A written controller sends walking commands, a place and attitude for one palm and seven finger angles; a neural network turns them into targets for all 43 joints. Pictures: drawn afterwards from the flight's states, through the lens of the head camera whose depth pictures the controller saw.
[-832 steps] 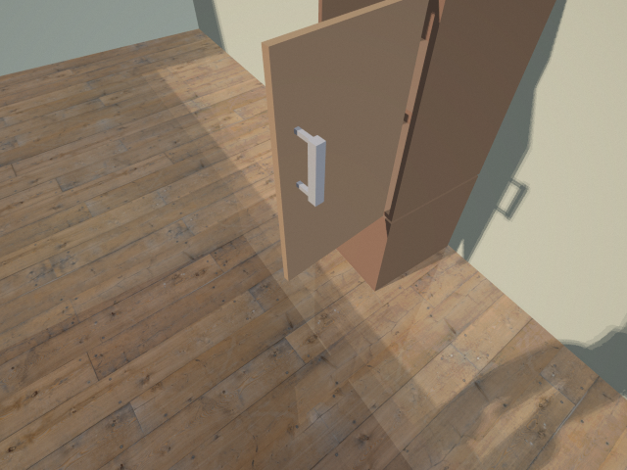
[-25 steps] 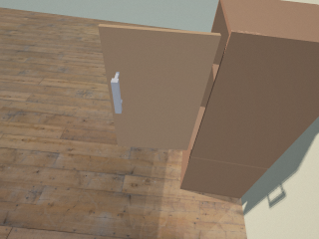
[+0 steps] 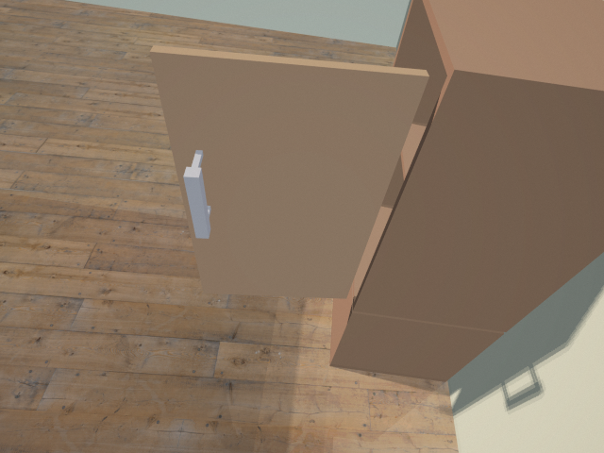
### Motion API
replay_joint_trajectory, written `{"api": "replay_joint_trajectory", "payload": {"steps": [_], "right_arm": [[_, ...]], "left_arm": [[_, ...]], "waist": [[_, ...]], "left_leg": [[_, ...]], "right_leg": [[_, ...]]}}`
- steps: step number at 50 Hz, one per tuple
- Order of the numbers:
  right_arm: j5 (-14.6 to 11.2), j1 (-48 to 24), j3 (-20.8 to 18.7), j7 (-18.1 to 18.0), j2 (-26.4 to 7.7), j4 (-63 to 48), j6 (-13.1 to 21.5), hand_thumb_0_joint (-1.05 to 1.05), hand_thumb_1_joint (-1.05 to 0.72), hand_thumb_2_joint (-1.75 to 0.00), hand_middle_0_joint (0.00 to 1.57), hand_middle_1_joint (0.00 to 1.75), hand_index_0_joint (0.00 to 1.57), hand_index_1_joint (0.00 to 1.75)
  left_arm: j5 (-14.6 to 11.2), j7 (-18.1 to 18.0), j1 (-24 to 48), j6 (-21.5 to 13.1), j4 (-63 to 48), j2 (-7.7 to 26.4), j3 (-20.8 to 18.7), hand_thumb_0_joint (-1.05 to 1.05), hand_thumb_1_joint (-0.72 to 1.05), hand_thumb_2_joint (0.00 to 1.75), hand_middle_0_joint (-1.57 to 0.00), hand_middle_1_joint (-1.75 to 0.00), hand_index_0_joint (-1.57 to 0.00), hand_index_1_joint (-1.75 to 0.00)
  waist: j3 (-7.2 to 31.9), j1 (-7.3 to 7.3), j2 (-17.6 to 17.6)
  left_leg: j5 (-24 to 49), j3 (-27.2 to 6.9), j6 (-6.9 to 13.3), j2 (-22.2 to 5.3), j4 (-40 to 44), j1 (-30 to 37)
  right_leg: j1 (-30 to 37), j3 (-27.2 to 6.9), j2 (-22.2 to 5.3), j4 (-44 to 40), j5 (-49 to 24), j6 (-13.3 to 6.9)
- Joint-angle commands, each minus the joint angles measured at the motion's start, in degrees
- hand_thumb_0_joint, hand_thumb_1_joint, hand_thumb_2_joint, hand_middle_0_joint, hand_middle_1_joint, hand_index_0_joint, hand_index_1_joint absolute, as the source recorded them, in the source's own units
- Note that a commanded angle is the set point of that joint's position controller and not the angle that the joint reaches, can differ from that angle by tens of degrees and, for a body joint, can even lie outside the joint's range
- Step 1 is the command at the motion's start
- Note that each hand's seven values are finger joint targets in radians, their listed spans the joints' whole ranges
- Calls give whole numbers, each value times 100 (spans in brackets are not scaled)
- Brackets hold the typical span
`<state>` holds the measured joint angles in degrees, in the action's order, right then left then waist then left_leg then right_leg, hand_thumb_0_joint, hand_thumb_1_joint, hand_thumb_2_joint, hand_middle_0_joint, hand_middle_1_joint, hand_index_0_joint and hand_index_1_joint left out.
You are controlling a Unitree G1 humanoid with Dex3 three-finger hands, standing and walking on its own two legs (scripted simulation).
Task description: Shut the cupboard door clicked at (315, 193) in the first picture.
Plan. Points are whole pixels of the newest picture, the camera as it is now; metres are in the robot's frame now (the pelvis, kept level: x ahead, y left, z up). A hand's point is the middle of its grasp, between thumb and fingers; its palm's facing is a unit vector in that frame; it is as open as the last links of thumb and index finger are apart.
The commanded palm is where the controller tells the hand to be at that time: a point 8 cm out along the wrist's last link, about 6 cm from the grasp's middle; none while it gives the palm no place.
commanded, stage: shuffle to correct the standing spot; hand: left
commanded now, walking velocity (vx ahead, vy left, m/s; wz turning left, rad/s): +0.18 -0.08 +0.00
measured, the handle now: (200, 195) +0.48 +0.20 +0.03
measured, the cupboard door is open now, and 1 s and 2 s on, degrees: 96 96 96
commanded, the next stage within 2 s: come to a stop and stand still in 0.02 s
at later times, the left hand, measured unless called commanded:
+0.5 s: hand (207, 447) +0.16 +0.14 -0.18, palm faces +0.04 -0.99 -0.13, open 7.3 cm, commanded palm none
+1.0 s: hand out of the picture +0.01 +0.18 -0.15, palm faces +0.03 -0.95 -0.31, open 7.4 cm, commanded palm none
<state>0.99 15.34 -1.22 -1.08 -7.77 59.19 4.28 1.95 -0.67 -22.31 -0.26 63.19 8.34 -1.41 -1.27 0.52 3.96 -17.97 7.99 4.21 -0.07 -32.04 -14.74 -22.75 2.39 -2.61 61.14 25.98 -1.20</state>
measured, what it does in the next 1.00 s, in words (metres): steps on the spot: right foot, then left foot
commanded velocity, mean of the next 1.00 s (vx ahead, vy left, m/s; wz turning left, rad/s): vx -0.04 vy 0.02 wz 0.01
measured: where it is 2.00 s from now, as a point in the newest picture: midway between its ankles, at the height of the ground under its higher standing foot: outside the picture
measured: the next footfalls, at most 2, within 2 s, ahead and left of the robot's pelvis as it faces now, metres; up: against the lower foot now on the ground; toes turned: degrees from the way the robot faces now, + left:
right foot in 0.26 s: +0.17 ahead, -0.15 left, +0.00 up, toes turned -5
left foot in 0.46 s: +0.08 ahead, +0.07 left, +0.00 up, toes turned +6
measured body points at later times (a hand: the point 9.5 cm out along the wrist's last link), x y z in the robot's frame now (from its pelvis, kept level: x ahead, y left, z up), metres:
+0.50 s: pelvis +0.06 -0.02 -0.01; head +0.09 +0.01 +0.44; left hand +0.16 +0.20 -0.17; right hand +0.06 -0.24 -0.15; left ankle +0.05 +0.07 -0.73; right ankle +0.13 -0.15 -0.73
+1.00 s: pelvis +0.00 -0.02 +0.00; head -0.01 -0.07 +0.45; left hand +0.01 +0.23 -0.13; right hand +0.07 -0.25 -0.17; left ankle +0.05 +0.07 -0.73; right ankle +0.03 -0.15 -0.73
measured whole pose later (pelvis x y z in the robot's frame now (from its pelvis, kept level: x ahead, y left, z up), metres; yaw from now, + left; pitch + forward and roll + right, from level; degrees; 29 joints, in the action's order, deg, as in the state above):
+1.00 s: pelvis +0.00 -0.02 +0.00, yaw +0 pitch -2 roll +1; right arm 1.1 15.3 -1.7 0.0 -12.7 53.8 -1.3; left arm 1.5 -1.3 -18.9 1.6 57.9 9.7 0.3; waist 0.3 0.1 -5.2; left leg -13.8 7.9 2.7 0.7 -29.2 -15.3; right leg -15.6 -0.1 -2.9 33.8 18.2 0.4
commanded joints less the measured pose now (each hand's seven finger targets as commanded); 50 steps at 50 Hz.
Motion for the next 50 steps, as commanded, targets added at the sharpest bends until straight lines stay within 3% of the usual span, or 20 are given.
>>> {"api": "replay_joint_trajectory", "payload": {"steps": [1,7,10,11,13,15,17,20,22,23,25,28,29,30,31,32,35,40,45,50], "right_arm": [[33,798,-49,-71,-684,78,44,0,-90,-90,20,30,20,30],[96,817,-99,-86,-831,97,-32,0,-90,-90,20,30,20,30],[55,623,-52,-99,-757,97,-131,0,-90,-90,20,30,20,30],[7,675,-15,-74,-646,128,-136,0,-90,-90,20,30,20,30],[-81,1141,38,-54,-311,152,-235,0,-90,-90,20,30,20,30],[-97,1121,-12,-94,-173,186,-369,0,-90,-90,20,30,20,30],[-106,1102,-32,-112,-243,246,-456,0,-90,-90,20,30,20,30],[-104,1095,-84,-72,-213,235,-484,0,-90,-90,20,30,20,30],[-72,1222,-106,-48,-202,249,-494,0,-90,-90,20,30,20,30],[-45,1209,-136,-51,-274,244,-478,0,-90,-90,20,30,20,30],[48,585,-184,-58,-712,-147,-443,0,-90,-90,20,30,20,30],[65,-57,-150,-139,-562,-393,-373,0,-90,-90,20,30,20,30],[-71,-548,-280,-72,-1212,-594,-313,0,-90,-90,20,30,20,30],[18,-394,-206,-21,-756,-844,-331,0,-90,-90,20,30,20,30],[46,-72,-170,-43,-716,-819,-308,0,-90,-90,20,30,20,30],[15,377,-164,-69,-693,-733,-331,0,-90,-90,20,30,20,30],[-26,587,-182,-100,-833,-840,-288,0,-90,-90,20,30,20,30],[-9,71,-132,-11,-895,-939,-393,0,-90,-90,20,30,20,30],[33,162,-132,75,-927,-868,-494,0,-90,-90,20,30,20,30],[42,445,-74,77,-811,-703,-465,0,-90,-90,20,30,20,30]], "left_arm": [[-34,80,174,-99,-556,89,-49,0,90,90,-20,-30,-20,-30],[-63,113,922,-88,-825,166,-72,0,90,90,-20,-30,-20,-30],[-78,49,526,-141,-711,242,-75,0,90,90,-20,-30,-20,-30],[-82,3,247,-196,-613,487,-93,0,90,90,-20,-30,-20,-30],[-114,-98,139,-242,-543,1142,-132,0,90,90,-20,-30,-20,-30],[-75,-120,563,-146,-729,1177,-120,0,90,90,-20,-30,-20,-30],[-75,-185,783,-157,-771,1045,-146,0,90,90,-20,-30,-20,-30],[-72,-206,1064,-35,-936,1083,-217,0,90,90,-20,-30,-20,-30],[-108,-184,1225,40,-1006,1092,-253,0,90,90,-20,-30,-20,-30],[-125,-163,1278,99,-1041,957,-244,0,90,90,-20,-30,-20,-30],[-150,-131,1365,227,-1228,493,-177,0,90,90,-20,-30,-20,-30],[-60,-140,1042,301,-1108,419,-211,0,90,90,-20,-30,-20,-30],[-186,-322,313,150,-656,713,-70,0,90,90,-20,-30,-20,-30],[-151,-292,644,80,-1016,827,-69,0,90,90,-20,-30,-20,-30],[-149,-249,679,4,-987,657,-110,0,90,90,-20,-30,-20,-30],[-140,-239,785,-66,-943,665,-100,0,90,90,-20,-30,-20,-30],[-131,-222,779,-92,-945,609,-34,0,90,90,-20,-30,-20,-30],[-103,-167,660,49,-852,695,48,0,90,90,-20,-30,-20,-30],[-62,-122,524,93,-902,924,34,0,90,90,-20,-30,-20,-30],[-89,-103,408,23,-877,930,6,0,90,90,-20,-30,-20,-30]], "waist": [[-473,-56,-1002],[-168,-169,-1083],[89,114,-762],[327,242,-277],[840,81,919],[239,-64,318],[446,-77,1193],[514,-144,539],[445,-240,357],[344,-226,-195],[-220,-59,-1988],[-271,126,-1384],[633,271,-2390],[723,211,-2127],[934,87,-2371],[1117,-142,-1829],[678,-229,-822],[-215,-125,86],[-708,-162,-229],[-433,-216,-10]], "left_leg": [[2385,-1432,832,-1667,1923,342],[2780,-974,650,-1516,1609,731],[2852,-691,236,-1197,817,375],[2222,-576,-21,-900,423,120],[-1150,-305,-498,-199,-458,-666],[-1632,-509,-447,-206,-1024,-415],[-1441,-577,-513,-272,-1273,-548],[-707,-419,-583,-160,-713,-222],[284,-250,-584,-129,245,351],[701,-382,-524,-266,674,574],[1829,-1780,222,-1578,1744,-607],[2502,-1532,609,-1497,1642,-686],[4204,-1137,380,-1580,242,165],[3230,-959,203,-1195,215,242],[3962,-917,92,-1036,93,875],[4288,-1019,65,-1046,-57,1137],[4552,-1008,-109,-948,71,1055],[507,-963,-108,-670,837,162],[-1266,-1015,-152,-505,1278,-122],[-528,-835,-190,-338,987,248]], "right_leg": [[-987,-35,-299,-58,-680,63],[-351,293,-91,-1973,-1023,37],[1042,324,66,-3281,-2050,86],[1784,65,-113,-3697,-2851,133],[2681,-1367,-1861,-3736,-5554,-655],[1503,-1117,-1980,-3745,-5694,-1042],[1663,-1033,-1758,-3579,-6257,-1069],[1267,-800,-1636,-3488,-5224,-995],[747,-695,-1399,-3305,-3877,-696],[425,-491,-1054,-3018,-3050,-474],[345,245,-31,-2042,-415,105],[350,-215,15,-819,-14,9],[315,-479,-343,-1118,-127,-156],[388,-162,-126,-1944,-396,-80],[319,-117,-98,-2329,-1156,-94],[495,-101,-49,-2493,-1345,-118],[627,-142,-95,-2670,-2407,-118],[400,-574,-231,-3339,-899,-81],[-313,-781,-233,-3834,813,-131],[-441,-1014,-334,-4066,779,-197]]}}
